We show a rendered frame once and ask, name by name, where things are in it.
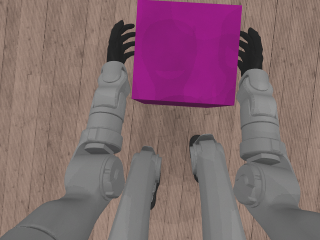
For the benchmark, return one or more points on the left robot forearm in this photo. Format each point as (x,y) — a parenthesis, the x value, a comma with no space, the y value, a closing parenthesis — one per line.
(106,117)

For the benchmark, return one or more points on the carton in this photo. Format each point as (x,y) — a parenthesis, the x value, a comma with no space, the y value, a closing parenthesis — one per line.
(186,53)

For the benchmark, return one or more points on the right robot forearm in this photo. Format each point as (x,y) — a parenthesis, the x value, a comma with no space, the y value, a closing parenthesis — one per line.
(259,123)

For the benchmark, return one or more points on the robot right hand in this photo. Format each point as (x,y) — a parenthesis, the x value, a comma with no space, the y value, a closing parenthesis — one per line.
(252,58)

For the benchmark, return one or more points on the robot left upper arm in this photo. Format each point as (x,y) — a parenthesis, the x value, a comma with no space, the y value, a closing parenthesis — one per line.
(91,182)

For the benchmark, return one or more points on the robot right shin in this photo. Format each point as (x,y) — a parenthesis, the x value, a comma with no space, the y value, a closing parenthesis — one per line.
(208,136)

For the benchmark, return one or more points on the right robot thigh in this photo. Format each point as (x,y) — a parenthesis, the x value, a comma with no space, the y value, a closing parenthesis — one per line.
(219,211)

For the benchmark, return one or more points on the robot left hand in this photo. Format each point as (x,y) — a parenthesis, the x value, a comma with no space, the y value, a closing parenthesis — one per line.
(116,48)

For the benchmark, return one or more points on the robot right upper arm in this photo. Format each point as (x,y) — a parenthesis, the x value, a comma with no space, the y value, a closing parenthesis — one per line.
(271,194)

